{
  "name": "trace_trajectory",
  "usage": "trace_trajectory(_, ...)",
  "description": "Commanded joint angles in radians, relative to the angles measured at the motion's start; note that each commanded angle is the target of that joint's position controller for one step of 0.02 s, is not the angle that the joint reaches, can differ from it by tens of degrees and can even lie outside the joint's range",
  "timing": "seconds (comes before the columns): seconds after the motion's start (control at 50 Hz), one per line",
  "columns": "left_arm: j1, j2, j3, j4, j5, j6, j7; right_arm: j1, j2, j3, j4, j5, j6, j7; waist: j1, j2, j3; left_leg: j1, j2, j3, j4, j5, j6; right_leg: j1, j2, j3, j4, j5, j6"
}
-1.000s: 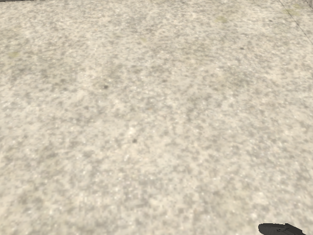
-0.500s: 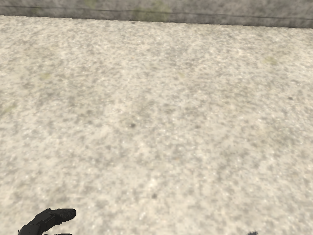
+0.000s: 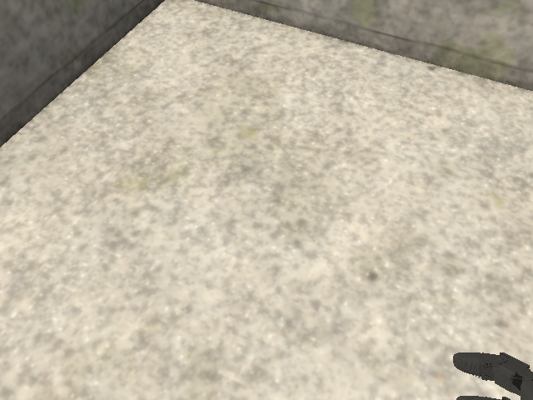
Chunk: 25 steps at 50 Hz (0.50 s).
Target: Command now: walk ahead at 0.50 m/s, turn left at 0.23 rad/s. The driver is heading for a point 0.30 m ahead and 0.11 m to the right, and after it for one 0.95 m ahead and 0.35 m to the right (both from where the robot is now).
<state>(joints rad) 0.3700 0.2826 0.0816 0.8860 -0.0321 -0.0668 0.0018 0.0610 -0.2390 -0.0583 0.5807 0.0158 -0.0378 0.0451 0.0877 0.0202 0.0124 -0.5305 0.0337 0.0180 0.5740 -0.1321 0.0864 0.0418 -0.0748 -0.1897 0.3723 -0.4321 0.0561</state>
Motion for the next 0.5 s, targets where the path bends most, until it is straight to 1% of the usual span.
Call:
trace_trajectory(0.02, -0.051, 0.109, 0.004, -0.079, 0.035, -0.009, 0.008, 0.405, -0.253, -0.104, 0.029, -0.009, -0.004, -0.028, -0.252, 0.051, -0.265, 0.722, 0.118, -0.205, -0.022, 0.119, 0.119, -0.386, -0.101, 0.012, 0.596, 0.565, -0.103)
trace_trajectory(0.04, 0.037, 0.016, -0.030, -0.107, 0.038, -0.034, -0.003, 0.384, -0.324, -0.097, 0.025, -0.010, -0.014, -0.026, -0.153, 0.269, -0.383, 0.914, 0.344, -0.723, -0.179, -0.037, 0.287, -0.713, 0.073, 0.141, 0.898, -0.165, -0.061)
trace_trajectory(0.06, -0.039, 0.114, -0.006, -0.092, -0.005, -0.052, -0.013, 0.402, -0.229, -0.076, 0.025, -0.013, -0.021, -0.023, -0.215, 0.141, -0.383, 0.889, 0.350, -0.725, -0.233, -0.088, 0.266, -0.808, 0.038, 0.274, 1.002, -0.141, -0.071)
trace_trajectory(0.08, -0.113, 0.128, -0.002, -0.119, -0.025, -0.056, -0.016, 0.346, -0.190, -0.062, 0.034, -0.014, -0.028, -0.023, -0.203, 0.123, -0.242, 0.771, 0.320, -0.550, -0.233, -0.004, 0.225, -0.865, 0.000, 0.259, 0.999, -0.056, -0.083)
trace_trajectory(0.1, -0.140, 0.116, -0.006, -0.117, -0.009, -0.053, -0.011, 0.279, -0.158, -0.049, 0.035, -0.010, -0.032, -0.023, -0.164, 0.050, -0.169, 0.628, 0.276, -0.427, -0.244, 0.075, 0.188, -0.828, -0.047, 0.254, 0.935, 0.032, -0.086)
trace_trajectory(0.12, -0.147, 0.113, -0.001, -0.115, 0.009, -0.044, -0.009, 0.225, -0.127, -0.041, 0.036, -0.015, -0.036, -0.021, -0.130, 0.049, -0.116, 0.511, 0.241, -0.343, -0.277, 0.120, 0.168, -0.781, -0.071, 0.258, 0.877, 0.088, -0.082)
trace_trajectory(0.14, -0.115, 0.106, 0.002, -0.104, 0.007, -0.028, -0.011, 0.194, -0.104, -0.034, 0.037, -0.022, -0.044, -0.021, -0.095, 0.064, -0.100, 0.438, 0.219, -0.287, -0.316, 0.127, 0.154, -0.721, -0.087, 0.272, 0.853, 0.131, -0.079)
trace_trajectory(0.16, -0.089, 0.088, 0.000, -0.095, 0.002, -0.012, -0.011, 0.182, -0.100, -0.035, 0.045, -0.024, -0.055, -0.022, -0.077, 0.071, -0.094, 0.397, 0.216, -0.252, -0.352, 0.126, 0.154, -0.691, -0.083, 0.277, 0.838, 0.160, -0.073)
trace_trajectory(0.18, -0.080, 0.070, -0.002, -0.091, 0.001, 0.002, -0.008, 0.179, -0.105, -0.038, 0.056, -0.025, -0.067, -0.023, -0.066, 0.063, -0.080, 0.371, 0.218, -0.215, -0.380, 0.148, 0.156, -0.688, -0.078, 0.283, 0.822, 0.183, -0.065)
trace_trajectory(0.2, -0.093, 0.063, -0.002, -0.095, 0.002, 0.012, -0.006, 0.181, -0.111, -0.040, 0.067, -0.028, -0.075, -0.027, -0.064, 0.054, -0.055, 0.355, 0.218, -0.174, -0.403, 0.166, 0.154, -0.708, -0.072, 0.295, 0.796, 0.216, -0.057)
trace_trajectory(0.22, -0.116, 0.060, -0.001, -0.102, 0.006, 0.017, -0.002, 0.179, -0.114, -0.041, 0.077, -0.035, -0.079, -0.032, -0.064, 0.040, -0.027, 0.345, 0.216, -0.132, -0.409, 0.255, 0.148, -0.729, -0.059, 0.306, 0.761, 0.249, -0.047)
trace_trajectory(0.24, -0.134, 0.056, 0.000, -0.109, 0.012, 0.018, 0.001, 0.179, -0.116, -0.042, 0.088, -0.039, -0.080, -0.039, -0.063, 0.032, -0.011, 0.349, 0.210, -0.083, -0.401, 0.361, 0.137, -0.745, -0.044, 0.314, 0.711, 0.286, -0.038)
trace_trajectory(0.26, -0.145, 0.049, -0.001, -0.114, 0.019, 0.016, 0.000, 0.174, -0.118, -0.042, 0.094, -0.039, -0.078, -0.046, -0.060, 0.034, -0.006, 0.352, 0.196, -0.029, -0.390, 0.440, 0.122, -0.738, -0.031, 0.307, 0.647, 0.339, -0.033)
trace_trajectory(0.28, -0.158, 0.040, -0.004, -0.119, 0.023, 0.014, -0.005, 0.158, -0.122, -0.042, 0.096, -0.037, -0.075, -0.052, -0.060, 0.040, -0.005, 0.343, 0.175, 0.026, -0.384, 0.472, 0.102, -0.707, -0.022, 0.284, 0.561, 0.405, -0.033)
trace_trajectory(0.3, -0.187, 0.029, -0.008, -0.128, 0.027, 0.012, -0.011, 0.146, -0.128, -0.043, 0.098, -0.035, -0.072, -0.058, -0.069, 0.045, -0.003, 0.331, 0.157, 0.072, -0.379, 0.483, 0.086, -0.667, -0.013, 0.252, 0.476, 0.471, -0.035)
trace_trajectory(0.32, -0.229, 0.016, -0.014, -0.143, 0.032, 0.010, -0.019, 0.150, -0.137, -0.045, 0.104, -0.032, -0.068, -0.065, -0.089, 0.045, 0.001, 0.331, 0.154, 0.100, -0.370, 0.491, 0.078, -0.640, -0.004, 0.222, 0.407, 0.528, -0.036)
trace_trajectory(0.34, -0.263, 0.009, -0.017, -0.160, 0.035, 0.010, -0.026, 0.165, -0.146, -0.047, 0.114, -0.028, -0.063, -0.072, -0.106, 0.044, -0.001, 0.349, 0.163, 0.108, -0.359, 0.501, 0.076, -0.625, 0.003, 0.203, 0.360, 0.555, -0.038)
trace_trajectory(0.36, -0.279, 0.011, -0.017, -0.175, 0.034, 0.012, -0.034, 0.177, -0.156, -0.051, 0.123, -0.024, -0.056, -0.077, -0.115, 0.047, -0.007, 0.383, 0.179, 0.110, -0.342, 0.510, 0.075, -0.622, 0.007, 0.194, 0.328, 0.552, -0.041)
trace_trajectory(0.4, -0.292, 0.033, -0.008, -0.205, 0.032, 0.018, -0.048, 0.181, -0.171, -0.058, 0.134, -0.010, -0.040, -0.083, -0.117, 0.062, -0.016, 0.461, 0.211, 0.106, -0.287, 0.530, 0.067, -0.637, 0.012, 0.185, 0.285, 0.482, -0.060)
trace_trajectory(0.42, -0.292, 0.047, -0.002, -0.219, 0.033, 0.020, -0.055, 0.173, -0.178, -0.063, 0.135, -0.002, -0.031, -0.086, -0.111, 0.071, -0.021, 0.492, 0.225, 0.104, -0.248, 0.558, 0.059, -0.638, 0.019, 0.177, 0.270, 0.426, -0.075)
trace_trajectory(0.44, -0.275, 0.064, 0.006, -0.228, 0.036, 0.022, -0.061, 0.158, -0.187, -0.067, 0.132, 0.006, -0.023, -0.091, -0.098, 0.080, -0.033, 0.512, 0.231, 0.105, -0.194, 0.620, 0.048, -0.616, 0.035, 0.159, 0.257, 0.366, -0.092)
trace_trajectory(0.46, -0.231, 0.082, 0.016, -0.227, 0.038, 0.022, -0.065, 0.142, -0.195, -0.072, 0.127, 0.012, -0.015, -0.096, -0.075, 0.085, -0.056, 0.520, 0.226, 0.110, -0.113, 0.693, 0.033, -0.562, 0.063, 0.134, 0.235, 0.320, -0.110)
trace_trajectory(0.48, -0.139, 0.109, 0.032, -0.208, 0.036, 0.020, -0.065, 0.125, -0.192, -0.071, 0.122, 0.017, -0.007, -0.100, -0.028, 0.064, -0.097, 0.506, 0.191, 0.133, 0.030, 0.708, 0.003, -0.445, 0.103, 0.112, 0.155, 0.359, -0.136)
trace_trajectory(0.5, -0.054, 0.171, 0.057, -0.195, 0.039, 0.017, -0.049, 0.158, -0.175, -0.065, 0.120, 0.009, -0.008, -0.098, 0.005, -0.020, -0.154, 0.425, 0.114, 0.156, 0.248, 0.555, -0.053, -0.267, 0.104, 0.167, 0.080, 0.615, -0.176)
